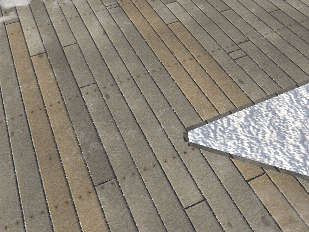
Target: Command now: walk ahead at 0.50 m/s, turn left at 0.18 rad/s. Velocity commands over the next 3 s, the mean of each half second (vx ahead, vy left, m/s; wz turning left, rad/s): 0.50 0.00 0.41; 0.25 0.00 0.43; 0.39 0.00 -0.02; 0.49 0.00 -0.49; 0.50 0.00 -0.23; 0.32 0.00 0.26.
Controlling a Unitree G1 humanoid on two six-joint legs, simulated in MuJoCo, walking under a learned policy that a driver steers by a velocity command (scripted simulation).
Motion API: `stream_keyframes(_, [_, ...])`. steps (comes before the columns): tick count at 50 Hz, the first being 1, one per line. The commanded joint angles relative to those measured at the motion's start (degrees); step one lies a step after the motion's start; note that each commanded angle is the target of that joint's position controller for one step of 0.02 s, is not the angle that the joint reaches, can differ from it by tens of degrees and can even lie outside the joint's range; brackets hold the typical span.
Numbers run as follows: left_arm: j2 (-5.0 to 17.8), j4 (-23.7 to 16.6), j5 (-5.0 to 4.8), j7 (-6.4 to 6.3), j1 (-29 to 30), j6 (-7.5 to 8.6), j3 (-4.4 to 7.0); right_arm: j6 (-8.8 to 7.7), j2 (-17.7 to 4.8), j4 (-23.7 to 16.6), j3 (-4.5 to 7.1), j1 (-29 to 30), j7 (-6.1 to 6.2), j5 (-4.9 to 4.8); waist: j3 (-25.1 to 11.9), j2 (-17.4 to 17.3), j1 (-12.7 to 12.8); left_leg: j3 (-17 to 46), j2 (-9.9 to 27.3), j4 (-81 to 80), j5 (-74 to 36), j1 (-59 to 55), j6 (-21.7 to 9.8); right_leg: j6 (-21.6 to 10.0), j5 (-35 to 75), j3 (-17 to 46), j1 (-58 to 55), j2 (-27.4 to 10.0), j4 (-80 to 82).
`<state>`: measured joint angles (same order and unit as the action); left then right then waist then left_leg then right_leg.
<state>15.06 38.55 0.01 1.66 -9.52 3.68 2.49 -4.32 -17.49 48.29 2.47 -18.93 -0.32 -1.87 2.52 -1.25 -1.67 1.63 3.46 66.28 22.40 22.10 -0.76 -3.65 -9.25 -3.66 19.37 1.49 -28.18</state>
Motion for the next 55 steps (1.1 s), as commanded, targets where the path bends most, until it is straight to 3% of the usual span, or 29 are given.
stream_keyframes(1, [5.43,-1.03,0.69,-0.06,-2.99,1.94,2.06,0.22,-4.73,-3.76,1.53,-0.85,0.15,0.09,-4.8,6.79,1.29,4.05,4.93,1.12,-7.05,12.37,0.5,-9.91,6.74,15.86,-12.92,-16.03,17.78])
stream_keyframes(4, [6.03,1.23,0.89,-0.41,-2.68,3.22,2.54,1.68,-3.23,-4.35,1.49,1.05,0.48,0.19,-1.4,4.66,0.49,5.13,4.73,-2.85,-11.65,14.71,1.94,-9.29,12.26,8.45,-9.83,-15.28,20.7])
stream_keyframes(9, [7.85,3.47,0.76,-1.49,-3.91,3.08,2.88,1.14,-1.62,-6.9,0.89,8.72,-0.75,0.67,1.01,3.66,2.94,2.52,3.1,-20.11,-27.41,15.16,1.48,-6.51,14.72,-1.07,-11.77,-13.08,22.03])
stream_keyframes(15, [10.34,6.93,-0.66,-2.19,-9.28,0.81,3.73,1.08,-1.13,-12.52,0.32,18.4,-3.01,0.72,3.59,2.66,6.23,-2.07,1.68,-30.13,-23.0,19.75,-1.7,-5.17,21.51,-4.46,-24.63,-17.27,17.79])
stream_keyframes(18, [12.6,6.68,-0.92,-2.95,-8.05,-0.68,4.3,1.56,-3.41,-13.79,1.56,15.3,-3.66,0.7,-0.98,5.7,2.87,-7.05,-3.18,-30.32,-14.04,11.56,-4.82,-3.15,47.03,-6.83,-27.74,-17.42,7.21])
stream_keyframes(19, [13.19,6.44,-0.92,-3.26,-7.52,-1.21,4.41,1.79,-5.25,-12.92,2.64,9.95,-3.52,0.63,-4.33,6.29,-0.28,-8.27,-5.55,-30.42,-11.92,4.52,-6.28,-2.36,53.6,-7.56,-26.88,-16.74,-0.89])
stream_keyframes(20, [13.02,6.08,-1.15,-3.56,-6.5,-1.45,4.18,1.93,-8.13,-10.91,4.39,1.02,-2.84,0.51,-8.91,5.13,-5.39,-7.78,-7.65,-34.28,-14.88,-8.9,-8.52,-0.56,51.35,-8.86,-21.27,-14.65,-13.09])
stream_keyframes(21, [10.35,4.98,0.07,-3.66,-8.06,-0.83,3.05,2.64,-13.26,-9.51,6.15,-6.79,-1.49,0.41,-14.44,-2.47,-7.86,6.06,0.6,-35.56,-16.38,-26.42,-12.17,1.93,29.57,-8.89,-6.64,-11.56,-31.07])
stream_keyframes(22, [3.29,2.21,0.77,-2.58,-12.03,0.95,0.75,2.21,-16.79,-11.14,6.46,-3.24,-1.35,0.06,-20.27,-15.55,-1.22,40.13,14.34,-43.53,-6.33,-44.02,-24.14,5.63,-21.49,-1.6,18.32,2.16,-52.08])
stream_keyframes(23, [8.73,1.74,-0.79,-1.45,-6.7,3.3,1.7,1.64,-11.79,-12.04,4.92,-4.4,-1.66,0.64,-23.81,-7.08,-5.39,44.47,15.37,-48.93,-2.43,-45.32,-22.83,3.93,-22.15,10.56,24.09,-0.23,-54.86])
stream_keyframes(24, [9.99,-0.13,-2.67,-0.96,-1.68,4.31,1.96,1.08,-9.18,-11.84,4.21,-3.05,-1.63,1.16,-16.01,-4.0,-5.41,35.66,13.5,-49.31,-5.33,-39.24,-20.03,2.55,-17.87,10.16,26.42,-2.62,-52.47])
stream_keyframes(25, [8.77,-0.46,-1.97,-1.26,-0.8,4.73,1.62,0.67,-8.28,-11.93,3.9,0.36,-1.72,1.03,-9.58,2.0,-2.25,28.84,10.93,-49.64,-12.31,-29.85,-18.15,2.32,-13.83,9.55,24.99,-5.1,-46.33])
stream_keyframes(26, [9.24,0.08,-0.4,-1.71,-0.82,4.5,2.03,0.48,-6.29,-12.54,3.35,3.56,-1.52,1.04,-7.35,2.43,-0.26,24.11,8.92,-50.13,-18.37,-23.63,-17.01,2.77,-11.71,9.36,21.68,-6.97,-40.94])
stream_keyframes(28, [9.39,0.18,0.66,-1.92,-2.57,3.09,2.46,0.47,-6.25,-14.14,3.18,6.87,-0.99,1.94,-4.82,0.46,2.55,19.77,6.98,-51.12,-35.04,-15.15,-16.98,4.73,-10.47,8.85,16.04,-7.38,-37.64])
stream_keyframes(30, [7.6,0.24,1.16,-2.31,-3.12,1.86,2.01,0.49,-7.84,-13.57,3.65,6.68,-0.27,1.89,-4.38,0.67,3.41,14.62,5.57,-50.36,-48.34,-10.11,-16.64,7.05,-9.01,7.03,13.84,-6.35,-32.19])
stream_keyframes(32, [5.94,-0.52,1.3,-2.65,-0.49,1.22,1.35,1.21,-9.18,-12.85,4.12,6.08,0.63,1.5,-4.67,-0.59,2.82,10.45,2.48,-48.8,-51.76,-7.04,-14.67,8.49,-3.17,5.71,11.92,-4.13,-23.86])
stream_keyframes(35, [5.12,-1.37,0.72,-2.19,4.47,1.04,0.8,3.11,-9.15,-12.03,4.27,4.46,1.8,0.66,-7.28,-3.67,0.47,9.24,-0.63,-46.0,-45.03,-5.89,-10.59,8.77,8.93,5.27,6.44,-0.5,-11.69])
stream_keyframes(38, [6.35,-1.88,0.21,-1.39,6.92,0.98,1.13,4.19,-8.19,-11.33,3.97,3.09,2.29,0.8,-8.1,-4.93,-0.69,13.58,1.13,-43.01,-36.16,-9.42,-9.18,8.13,11.43,6.98,5.26,0.29,-5.06])
stream_keyframes(40, [8.0,-1.62,0.59,-1.05,5.79,1.44,1.87,4.25,-7.07,-11.27,3.61,3.46,2.52,1.23,-8.04,-5.63,0.05,17.24,2.85,-39.18,-33.95,-12.62,-8.57,6.43,9.74,8.26,4.49,-0.49,-2.31])
stream_keyframes(42, [8.37,-0.88,1.53,-1.13,2.29,2.39,2.27,3.99,-5.14,-11.7,2.93,5.32,2.52,1.38,-8.31,-5.08,2.71,17.26,0.19,-32.38,-31.59,-12.76,-6.14,3.39,17.7,7.49,-2.06,-2.02,4.83])
stream_keyframes(43, [10.84,-1.37,2.65,-1.58,0.3,2.74,2.51,3.55,-2.53,-12.57,2.03,3.93,2.41,2.4,-12.95,0.38,2.58,14.15,-3.89,-23.2,-21.74,-9.33,-3.64,0.23,36.16,14.15,-11.87,-9.97,3.53])
stream_keyframes(44, [12.33,-1.1,3.71,-1.78,-0.6,2.03,2.61,3.36,-0.6,-11.29,1.32,-6.07,2.26,2.0,-17.89,14.2,-1.23,10.22,-11.24,-8.68,14.03,3.22,0.42,-11.51,53.06,29.4,-26.07,-22.77,1.28])
stream_keyframes(45, [8.62,-0.18,1.71,-1.44,-2.14,1.26,2.03,3.76,-4.8,-10.1,1.78,-8.63,2.03,1.7,-20.93,14.3,-0.87,10.8,-8.57,-2.5,18.73,6.45,2.4,-14.9,37.41,38.84,-25.2,-26.19,4.06])
stream_keyframes(46, [6.38,-0.56,0.51,-1.15,-1.3,0.82,1.37,4.81,-8.0,-9.61,2.77,-4.33,2.15,1.19,-16.57,8.25,1.01,10.12,-6.33,0.63,15.31,8.23,3.61,-12.45,17.85,35.11,-21.64,-22.16,5.98])
stream_keyframes(47, [6.38,0.08,0.44,-0.9,-1.16,0.05,1.26,5.84,-7.68,-9.84,2.87,-0.74,2.42,1.15,-13.78,5.93,1.75,7.58,-5.27,0.95,11.68,10.12,4.29,-9.68,-2.13,32.13,-18.46,-18.76,8.94])
stream_keyframes(48, [6.85,0.34,0.19,-0.82,0.15,-0.58,1.2,6.55,-7.48,-10.52,2.88,1.29,2.44,1.51,-9.88,6.8,1.78,5.61,-4.38,-0.57,9.48,11.21,4.67,-8.28,-16.21,30.81,-13.86,-16.92,12.37])
stream_keyframes(50, [9.18,0.33,0.47,-1.56,2.54,-1.39,1.82,6.35,-5.99,-11.05,2.47,2.91,2.04,1.58,-5.14,11.07,0.99,1.63,-3.5,-7.25,6.07,6.95,4.34,-6.16,-20.41,25.64,-5.15,-13.08,17.02])
stream_keyframes(53, [9.41,0.77,-0.14,-2.38,1.86,-1.23,2.18,4.27,-2.99,-9.52,1.52,2.45,1.85,1.94,-6.46,10.2,1.4,-0.97,-3.44,-18.27,3.3,-0.66,2.52,-6.99,-14.78,20.07,-2.78,-11.26,18.05])
stream_keyframes(55, [9.84,1.39,-0.78,-2.33,0.98,-1.12,2.44,3.22,-2.6,-9.11,1.27,3.04,1.56,1.88,-7.19,10.49,1.77,-1.34,-3.27,-25.12,1.41,-3.89,1.25,-8.15,-14.8,19.71,-3.22,-12.12,18.25])
